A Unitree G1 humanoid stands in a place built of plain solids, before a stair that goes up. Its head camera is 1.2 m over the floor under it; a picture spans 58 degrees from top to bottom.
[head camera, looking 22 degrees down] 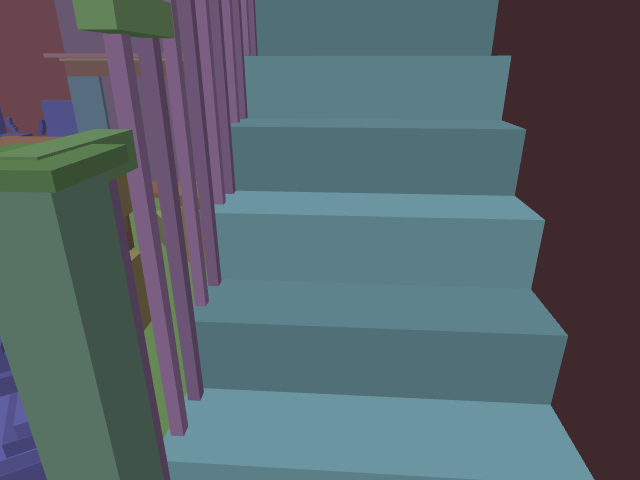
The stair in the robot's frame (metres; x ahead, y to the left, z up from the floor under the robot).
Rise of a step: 0.20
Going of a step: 0.23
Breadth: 0.93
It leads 4 degrees to the right of straight ahead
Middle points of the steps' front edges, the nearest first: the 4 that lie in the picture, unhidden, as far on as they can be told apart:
0.88 -0.12 0.62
1.11 -0.13 0.82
1.34 -0.15 1.03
1.57 -0.16 1.23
